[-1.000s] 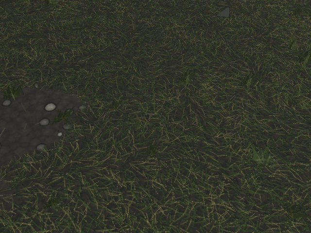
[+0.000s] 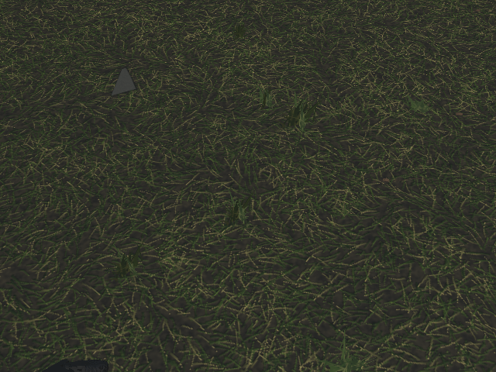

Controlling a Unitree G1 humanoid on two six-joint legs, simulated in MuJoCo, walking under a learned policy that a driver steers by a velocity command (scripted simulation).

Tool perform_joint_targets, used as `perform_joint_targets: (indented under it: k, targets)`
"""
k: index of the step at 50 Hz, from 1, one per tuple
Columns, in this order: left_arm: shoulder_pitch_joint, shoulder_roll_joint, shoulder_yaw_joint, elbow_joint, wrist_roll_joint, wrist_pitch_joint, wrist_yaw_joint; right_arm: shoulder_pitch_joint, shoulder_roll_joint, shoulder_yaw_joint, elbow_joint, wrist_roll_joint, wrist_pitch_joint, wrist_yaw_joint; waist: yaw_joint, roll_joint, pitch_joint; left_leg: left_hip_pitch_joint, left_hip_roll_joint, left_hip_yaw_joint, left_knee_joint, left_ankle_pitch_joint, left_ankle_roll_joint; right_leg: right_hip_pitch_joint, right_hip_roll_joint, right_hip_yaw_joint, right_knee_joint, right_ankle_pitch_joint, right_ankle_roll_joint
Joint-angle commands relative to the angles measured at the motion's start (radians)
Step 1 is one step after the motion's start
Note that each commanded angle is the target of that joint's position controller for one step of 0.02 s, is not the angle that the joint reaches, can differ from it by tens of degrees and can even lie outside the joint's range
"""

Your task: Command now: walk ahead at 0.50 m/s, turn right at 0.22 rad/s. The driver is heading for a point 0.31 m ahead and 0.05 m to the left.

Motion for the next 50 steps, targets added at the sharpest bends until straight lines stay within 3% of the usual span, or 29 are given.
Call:
perform_joint_targets:
  k: [1,3,4,5,6,7,8,9,10,11,12,13,16,18,22,25,26,27,28,29,31,33,39,50]
  targets:
    - [-0.121,0.031,-0.001,-0.098,-0.006,-0.026,-0.016,-0.011,-0.186,-0.041,-0.035,0.015,-0.004,-0.002,0.010,0.117,0.043,-0.004,0.261,-0.137,-0.091,0.336,0.165,0.034,0.020,-0.053,-0.118,0.036,-0.018]
    - [-0.143,0.050,0.005,-0.112,-0.006,-0.030,-0.020,0.008,-0.196,-0.043,-0.013,0.024,0.009,-0.002,0.022,0.131,0.048,0.044,0.284,-0.148,-0.053,0.420,0.154,0.067,0.036,-0.062,-0.172,-0.027,-0.047]
    - [-0.115,0.068,0.015,-0.110,-0.003,-0.033,-0.020,0.005,-0.205,-0.044,-0.006,0.027,0.015,-0.003,0.052,0.141,0.031,0.056,0.284,-0.150,-0.005,0.537,0.144,0.132,0.056,-0.073,-0.203,-0.056,-0.064]
    - [-0.026,0.095,0.031,-0.087,0.002,-0.036,-0.016,-0.010,-0.214,-0.043,-0.002,0.031,0.021,-0.006,0.115,0.143,-0.022,0.042,0.263,-0.126,0.098,0.687,0.126,0.278,0.085,-0.094,-0.251,-0.036,-0.086]
    - [0.124,0.143,0.057,-0.040,0.007,-0.036,-0.007,-0.013,-0.200,-0.035,-0.002,0.028,0.021,-0.008,0.190,0.129,-0.116,-0.034,0.216,-0.094,0.270,0.734,0.098,0.512,0.095,-0.098,-0.266,0.008,-0.112]
    - [0.301,0.223,0.081,-0.007,0.026,-0.028,0.010,-0.028,-0.148,-0.012,-0.033,-0.003,0.014,-0.010,0.259,0.036,-0.265,-0.238,0.157,-0.058,0.570,0.454,0.047,0.814,-0.090,0.088,-0.214,0.145,-0.172]
    - [0.300,0.296,0.083,-0.007,0.043,-0.023,0.015,0.094,-0.025,0.026,-0.054,-0.012,-0.003,-0.003,0.169,-0.229,-0.405,-0.581,-0.021,-0.102,0.913,-0.313,-0.023,1.076,-0.353,0.538,-0.295,0.203,-0.341]
    - [0.308,0.201,0.064,-0.008,0.036,-0.022,0.014,0.044,-0.139,-0.002,-0.026,0.010,-0.013,-0.002,0.222,-0.120,-0.417,-0.632,-0.004,-0.247,1.026,-0.363,-0.028,1.019,-0.335,0.560,-0.335,0.280,-0.342]
    - [0.239,0.163,0.047,-0.003,0.030,-0.026,0.013,-0.028,-0.166,-0.014,-0.051,0.028,-0.014,-0.003,0.198,-0.105,-0.266,-0.685,0.032,-0.225,1.045,-0.314,-0.030,0.905,-0.298,0.371,-0.328,0.453,-0.313]
    - [0.177,0.125,0.035,0.002,0.020,-0.029,0.009,-0.061,-0.149,-0.010,-0.053,0.016,-0.009,-0.009,0.160,-0.046,-0.197,-0.671,0.075,-0.192,0.992,-0.254,-0.036,0.791,-0.240,0.257,-0.338,0.534,-0.284]
    - [0.121,0.097,0.028,0.004,0.016,-0.031,0.005,-0.076,-0.141,-0.013,-0.053,0.000,0.001,-0.014,0.126,-0.028,-0.141,-0.638,0.099,-0.177,0.934,-0.205,-0.045,0.681,-0.203,0.194,-0.369,0.545,-0.264]
    - [0.086,0.085,0.025,0.007,0.020,-0.034,0.003,-0.056,-0.126,-0.013,-0.046,-0.002,0.017,-0.015,0.089,-0.038,-0.124,-0.556,0.117,-0.176,0.895,-0.169,-0.051,0.584,-0.183,0.150,-0.410,0.549,-0.254]
    - [0.027,0.086,0.026,0.039,0.032,-0.049,0.007,-0.030,-0.057,0.004,-0.035,-0.009,0.051,-0.021,0.035,-0.039,-0.108,-0.416,0.108,-0.156,0.721,-0.083,-0.075,0.428,-0.156,0.048,-0.467,0.613,-0.260]
    - [0.007,0.105,0.031,0.059,0.032,-0.046,0.017,-0.080,-0.038,0.015,-0.046,-0.020,0.054,-0.021,0.042,-0.058,-0.106,-0.355,0.101,-0.143,0.559,0.027,-0.072,0.394,-0.124,-0.017,-0.471,0.603,-0.240]
    - [0.058,0.124,0.032,0.119,0.026,-0.027,0.026,-0.169,-0.072,0.010,-0.061,-0.016,0.060,-0.014,0.081,-0.052,-0.118,-0.296,0.077,-0.141,0.406,0.162,-0.057,0.430,-0.135,-0.010,-0.459,0.464,-0.223]
    - [0.040,0.111,0.023,0.148,0.009,-0.015,0.025,-0.182,-0.088,0.000,-0.060,-0.028,0.062,-0.011,0.058,-0.034,-0.095,-0.197,0.056,-0.127,0.246,0.224,-0.015,0.408,-0.114,0.006,-0.394,0.220,-0.177]
    - [0.072,0.082,0.013,0.166,0.010,-0.015,0.025,-0.186,-0.108,-0.005,-0.061,-0.035,0.061,-0.014,0.061,-0.006,-0.087,-0.141,0.072,-0.151,0.165,0.332,0.006,0.395,-0.072,0.002,-0.355,0.104,-0.132]
    - [0.133,0.055,0.004,0.178,0.033,-0.019,0.026,-0.201,-0.166,-0.017,-0.075,-0.038,0.062,-0.023,0.102,0.089,-0.107,-0.063,0.164,-0.238,0.166,0.597,0.034,0.367,-0.005,-0.033,-0.289,-0.057,-0.074]
    - [0.249,0.029,-0.002,0.204,0.045,-0.020,0.028,-0.251,-0.178,-0.016,-0.085,-0.037,0.071,-0.031,0.177,0.210,-0.134,-0.028,0.238,-0.307,0.186,0.609,0.119,0.329,0.056,-0.068,-0.269,-0.267,-0.025]
    - [0.222,0.036,-0.006,0.211,0.041,-0.007,0.040,-0.280,-0.104,-0.002,-0.085,-0.028,0.077,-0.025,0.150,0.215,-0.138,-0.094,0.223,-0.316,0.162,0.421,0.146,0.379,0.054,-0.071,-0.285,-0.271,-0.002]
    - [0.147,0.080,0.005,0.212,0.028,0.026,0.055,-0.311,-0.069,0.007,-0.081,-0.023,0.080,-0.009,0.125,0.161,-0.076,-0.181,0.143,-0.265,0.153,0.234,0.090,0.408,0.051,-0.078,-0.303,-0.218,-0.002]
    - [0.146,0.087,0.008,0.221,0.031,0.045,0.060,-0.306,-0.084,0.004,-0.065,-0.021,0.070,-0.002,0.122,0.147,-0.064,-0.191,0.122,-0.241,0.167,0.259,0.066,0.430,0.039,-0.065,-0.316,-0.176,-0.008]
    - [0.141,0.077,0.011,0.277,0.020,0.043,0.065,-0.299,-0.077,0.002,-0.008,-0.016,0.061,-0.010,0.109,0.078,-0.108,-0.110,0.101,-0.206,0.230,0.484,0.075,0.470,0.024,-0.062,-0.311,-0.036,0.000]
    - [0.146,0.063,0.009,0.372,0.021,0.052,0.074,-0.335,-0.064,-0.004,0.078,-0.013,0.083,-0.024,0.112,0.049,-0.045,-0.134,0.069,-0.179,0.203,0.332,0.066,0.463,0.024,-0.076,-0.340,-0.106,0.003]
